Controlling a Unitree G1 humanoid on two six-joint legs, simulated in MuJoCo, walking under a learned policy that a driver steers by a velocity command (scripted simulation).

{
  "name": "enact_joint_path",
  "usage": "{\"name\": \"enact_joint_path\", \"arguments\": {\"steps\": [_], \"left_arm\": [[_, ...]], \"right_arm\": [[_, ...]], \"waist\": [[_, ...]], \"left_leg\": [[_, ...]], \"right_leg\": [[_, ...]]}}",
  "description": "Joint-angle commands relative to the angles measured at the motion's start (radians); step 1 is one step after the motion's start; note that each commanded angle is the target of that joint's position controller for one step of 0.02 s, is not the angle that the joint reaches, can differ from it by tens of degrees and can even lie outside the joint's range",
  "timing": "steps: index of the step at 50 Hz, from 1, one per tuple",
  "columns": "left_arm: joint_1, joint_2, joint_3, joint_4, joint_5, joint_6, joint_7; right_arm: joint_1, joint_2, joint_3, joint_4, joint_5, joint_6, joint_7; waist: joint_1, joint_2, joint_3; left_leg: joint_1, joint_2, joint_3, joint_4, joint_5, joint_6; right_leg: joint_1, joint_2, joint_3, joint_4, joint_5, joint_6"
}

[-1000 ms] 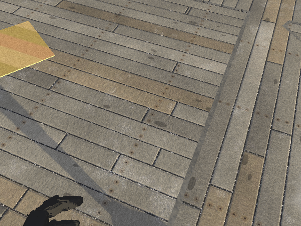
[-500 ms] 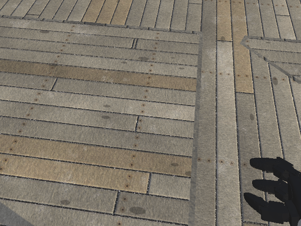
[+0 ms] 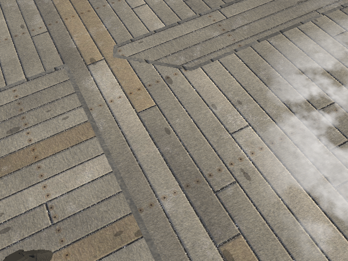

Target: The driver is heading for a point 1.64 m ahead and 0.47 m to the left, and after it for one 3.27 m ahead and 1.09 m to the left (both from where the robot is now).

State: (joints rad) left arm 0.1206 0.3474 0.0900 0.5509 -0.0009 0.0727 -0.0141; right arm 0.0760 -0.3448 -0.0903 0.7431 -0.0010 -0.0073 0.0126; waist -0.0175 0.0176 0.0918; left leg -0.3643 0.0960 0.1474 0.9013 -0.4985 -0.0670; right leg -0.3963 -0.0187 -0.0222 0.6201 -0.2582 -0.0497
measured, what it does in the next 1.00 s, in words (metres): walks ahead, turning left: left foot, then right foot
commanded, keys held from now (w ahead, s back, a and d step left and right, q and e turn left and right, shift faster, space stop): q+shift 0.56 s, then w+q+shift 0.22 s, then w+e+shift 0.22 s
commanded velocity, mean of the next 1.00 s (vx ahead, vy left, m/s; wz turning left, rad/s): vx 0.25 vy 0.00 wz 0.44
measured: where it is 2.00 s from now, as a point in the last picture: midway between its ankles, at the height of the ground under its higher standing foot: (127, 139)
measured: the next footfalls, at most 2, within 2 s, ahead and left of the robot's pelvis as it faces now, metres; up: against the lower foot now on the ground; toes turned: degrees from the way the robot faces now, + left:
left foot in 0.38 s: +0.04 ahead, +0.14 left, +0.00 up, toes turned +12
right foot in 0.86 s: +0.21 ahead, -0.03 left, +0.00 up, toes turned +38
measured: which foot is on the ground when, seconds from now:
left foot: up 0.00-0.36, down 0.38-0.86, up 0.88-1.00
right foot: down 0.00-0.38, up 0.40-0.84, down 0.86-1.00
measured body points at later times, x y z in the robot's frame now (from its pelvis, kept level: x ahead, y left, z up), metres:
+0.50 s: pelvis +0.03 +0.05 +0.01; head +0.07 +0.09 +0.45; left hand +0.16 +0.36 -0.10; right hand +0.19 -0.22 -0.09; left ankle +0.00 +0.13 -0.73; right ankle +0.04 -0.10 -0.65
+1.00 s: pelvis +0.17 +0.07 +0.01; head +0.18 +0.06 +0.46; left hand +0.07 +0.34 -0.09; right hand +0.45 -0.04 -0.08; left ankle +0.06 +0.16 -0.65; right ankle +0.18 -0.05 -0.73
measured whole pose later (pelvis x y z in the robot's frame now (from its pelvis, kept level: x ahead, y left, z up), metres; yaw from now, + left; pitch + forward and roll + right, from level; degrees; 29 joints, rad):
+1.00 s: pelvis +0.17 +0.07 +0.01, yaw +30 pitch +3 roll +0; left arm 0.38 0.27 0.07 0.76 -0.01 -0.11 -0.03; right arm 0.21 -0.27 -0.02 0.61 0.01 -0.08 0.00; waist 0.06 0.04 -0.05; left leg -0.49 -0.03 -0.07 1.09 -0.35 0.05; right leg -0.18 0.07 0.10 0.43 -0.30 -0.06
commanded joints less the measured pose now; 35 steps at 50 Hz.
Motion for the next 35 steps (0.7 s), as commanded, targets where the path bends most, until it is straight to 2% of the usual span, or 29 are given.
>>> {"name": "enact_joint_path", "arguments": {"steps": [1, 2, 3, 5, 6, 7, 9, 10, 12, 15, 17, 18, 19, 20, 21, 22, 23, 24, 25, 26, 28, 29, 30, 31, 33, 35], "left_arm": [[0.078, 0.158, 0.042, -0.049, 0.011, -0.061, 0.013], [0.035, 0.105, 0.022, -0.046, -0.005, -0.063, 0.02], [-0.005, 0.08, 0.006, -0.043, 0.0, -0.062, 0.029], [-0.051, 0.021, -0.024, -0.026, 0.028, -0.068, 0.035], [-0.063, 0.005, -0.03, -0.012, 0.036, -0.073, 0.035], [-0.053, 0.018, -0.027, 0.004, 0.041, -0.077, 0.035], [-0.024, 0.096, -0.002, 0.034, 0.04, -0.07, 0.039], [-0.015, 0.119, 0.007, 0.042, 0.036, -0.063, 0.042], [-0.018, 0.11, 0.008, 0.054, 0.026, -0.054, 0.048], [-0.039, 0.091, 0.011, 0.069, 0.015, -0.052, 0.056], [-0.072, 0.086, 0.017, 0.074, 0.0, -0.049, 0.063], [-0.076, 0.072, 0.018, 0.082, -0.01, -0.046, 0.066], [-0.025, 0.045, 0.019, 0.099, -0.008, -0.044, 0.065], [-0.066, -0.005, 0.004, 0.047, 0.031, -0.046, 0.063], [-0.188, 0.005, 0.002, 0.008, 0.032, -0.058, 0.065], [-0.186, 0.021, 0.009, 0.016, 0.012, -0.064, 0.064], [-0.163, 0.029, 0.015, 0.034, 0.006, -0.066, 0.066], [-0.148, 0.037, 0.02, 0.05, 0.012, -0.067, 0.072], [-0.144, 0.041, 0.024, 0.053, 0.016, -0.069, 0.074], [-0.136, 0.028, 0.022, 0.053, 0.013, -0.073, 0.069], [-0.12, 0.009, 0.016, 0.063, 0.006, -0.08, 0.061], [-0.111, 0.006, 0.014, 0.068, 0.001, -0.086, 0.054], [-0.118, 0.007, 0.013, 0.07, -0.006, -0.094, 0.043], [-0.134, 0.016, 0.016, 0.065, -0.011, -0.104, 0.032], [-0.169, 0.03, 0.02, 0.056, -0.019, -0.13, 0.016], [-0.192, 0.026, 0.019, 0.051, -0.019, -0.159, 0.005]], "right_arm": [[-0.027, -0.095, -0.016, -0.075, 0.018, -0.004, -0.014], [-0.006, -0.09, -0.013, -0.054, 0.009, 0.004, -0.022], [0.01, -0.086, -0.01, -0.041, 0.002, 0.01, -0.024], [0.074, -0.046, 0.004, -0.006, 0.009, 0.018, -0.015], [0.084, -0.017, 0.018, 0.006, 0.013, 0.021, -0.01], [0.061, -0.006, 0.027, 0.002, 0.015, 0.023, -0.007], [0.029, -0.061, 0.016, -0.022, 0.021, 0.03, -0.005], [0.029, -0.087, 0.009, -0.031, 0.025, 0.034, -0.005], [0.033, -0.089, 0.005, -0.042, 0.028, 0.042, -0.003], [0.061, -0.058, 0.005, -0.046, 0.025, 0.049, 0.004], [0.117, -0.041, 0.001, -0.033, 0.025, 0.051, 0.012], [0.153, -0.044, -0.005, -0.023, 0.022, 0.05, 0.013], [0.174, -0.097, -0.023, -0.026, 0.015, 0.046, 0.005], [0.184, -0.24, -0.058, -0.049, 0.007, 0.034, -0.013], [0.237, -0.233, -0.052, -0.059, -0.03, 0.014, -0.003], [0.218, -0.211, -0.048, -0.062, -0.034, -0.006, 0.0], [0.162, -0.187, -0.048, -0.072, -0.008, -0.014, -0.009], [0.122, -0.155, -0.039, -0.083, 0.019, -0.009, -0.02], [0.1, -0.132, -0.032, -0.096, 0.032, 0.0, -0.033], [0.104, -0.124, -0.03, -0.104, 0.034, 0.01, -0.042], [0.124, -0.132, -0.036, -0.116, 0.027, 0.022, -0.054], [0.153, -0.131, -0.037, -0.113, 0.035, 0.024, -0.06], [0.175, -0.131, -0.037, -0.115, 0.043, 0.023, -0.061], [0.179, -0.141, -0.038, -0.12, 0.044, 0.019, -0.06], [0.176, -0.156, -0.039, -0.128, 0.035, 0.009, -0.057], [0.188, -0.157, -0.038, -0.134, 0.035, 0.001, -0.055]], "waist": [[0.06, -0.113, -0.266], [0.042, -0.083, -0.253], [0.021, -0.108, -0.253], [-0.015, -0.12, -0.271], [-0.015, -0.122, -0.262], [0.007, -0.137, -0.24], [0.038, -0.163, -0.199], [0.046, -0.164, -0.184], [0.049, -0.154, -0.153], [0.036, -0.153, -0.146], [0.0, -0.142, -0.162], [-0.016, -0.12, -0.161], [-0.005, 0.018, -0.148], [0.017, 0.323, -0.115], [-0.067, 0.265, -0.181], [-0.049, 0.157, -0.186], [-0.013, 0.091, -0.172], [0.002, 0.058, -0.168], [0.012, 0.067, -0.177], [0.017, 0.075, -0.195], [0.013, 0.069, -0.218], [0.007, 0.06, -0.244], [-0.008, 0.073, -0.237], [-0.016, 0.114, -0.202], [-0.026, 0.165, -0.139], [-0.038, 0.16, -0.115]], "left_leg": [[-0.348, -0.03, -0.173, 0.311, -0.049, 0.015], [-0.324, -0.009, -0.18, 0.257, -0.002, 0.013], [-0.245, -0.007, -0.169, 0.234, 0.043, 0.006], [-0.091, -0.007, -0.156, 0.124, 0.113, -0.008], [-0.028, -0.005, -0.152, 0.02, 0.143, -0.01], [0.006, -0.01, -0.148, -0.047, 0.163, -0.011], [-0.005, -0.03, -0.12, -0.065, 0.146, -0.006], [-0.029, -0.033, -0.112, -0.053, 0.124, -0.001], [-0.067, -0.023, -0.109, -0.047, 0.089, 0.012], [-0.06, -0.021, -0.085, -0.091, 0.071, 0.035], [0.016, -0.046, -0.048, -0.225, 0.159, 0.064], [0.072, -0.068, -0.049, -0.335, 0.247, 0.092], [0.148, -0.018, -0.193, -0.466, 0.483, 0.146], [0.285, 0.22, -0.608, -0.519, 0.88, 0.307], [0.328, 0.288, -0.741, -0.569, 0.906, 0.448], [0.348, 0.251, -0.677, -0.565, 0.827, 0.418], [0.354, 0.191, -0.602, -0.543, 0.783, 0.358], [0.343, 0.161, -0.557, -0.534, 0.757, 0.314], [0.329, 0.135, -0.533, -0.531, 0.756, 0.291], [0.328, 0.112, -0.524, -0.529, 0.771, 0.284], [0.35, 0.088, -0.522, -0.524, 0.761, 0.277], [0.361, 0.069, -0.535, -0.553, 0.542, 0.275], [0.347, 0.06, -0.572, -0.603, 0.226, 0.279], [0.311, 0.062, -0.62, -0.65, 0.008, 0.285], [0.256, 0.062, -0.671, -0.684, -0.097, 0.291], [0.224, 0.049, -0.681, -0.668, -0.081, 0.29]], "right_leg": [[0.414, -0.305, 0.376, -0.23, 0.572, -0.255], [0.379, -0.278, 0.316, -0.224, 0.537, -0.211], [0.311, -0.256, 0.262, -0.226, 0.552, -0.196], [0.227, -0.211, 0.156, -0.237, 0.542, -0.175], [0.199, -0.19, 0.108, -0.242, 0.5, -0.16], [0.183, -0.193, 0.092, -0.25, 0.458, -0.162], [0.182, -0.237, 0.119, -0.26, 0.39, -0.191], [0.19, -0.263, 0.139, -0.264, 0.361, -0.202], [0.205, -0.299, 0.157, -0.263, 0.323, -0.202], [0.23, -0.317, 0.133, -0.227, 0.36, -0.177], [0.225, -0.3, 0.077, -0.161, 0.369, -0.131], [0.201, -0.27, 0.031, -0.092, 0.313, -0.084], [0.113, -0.192, -0.055, 0.074, 0.139, 0.004], [-0.203, -0.009, -0.121, 0.362, -0.27, 0.12], [-0.324, 0.082, 0.049, 0.549, -0.453, 0.127], [-0.349, 0.056, 0.115, 0.608, -0.396, 0.109], [-0.364, 0.037, 0.131, 0.595, -0.3, 0.1], [-0.364, 0.025, 0.135, 0.556, -0.237, 0.101], [-0.331, 0.022, 0.142, 0.526, -0.185, 0.106], [-0.305, 0.039, 0.137, 0.515, -0.145, 0.114], [-0.286, 0.063, 0.139, 0.434, -0.093, 0.124], [-0.275, 0.065, 0.138, 0.355, -0.06, 0.124], [-0.264, 0.064, 0.141, 0.279, -0.034, 0.124], [-0.256, 0.068, 0.141, 0.215, -0.022, 0.124], [-0.228, 0.076, 0.143, 0.109, -0.016, 0.124], [-0.18, 0.082, 0.141, 0.023, -0.015, 0.123]]}}
Keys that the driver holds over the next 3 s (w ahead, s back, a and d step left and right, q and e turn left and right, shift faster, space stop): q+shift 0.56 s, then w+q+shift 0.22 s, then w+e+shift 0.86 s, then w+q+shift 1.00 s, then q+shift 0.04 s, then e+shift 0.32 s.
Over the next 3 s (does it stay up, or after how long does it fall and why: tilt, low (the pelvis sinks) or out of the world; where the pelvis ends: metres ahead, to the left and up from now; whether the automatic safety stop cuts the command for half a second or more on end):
stays up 1.67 0.41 -0.01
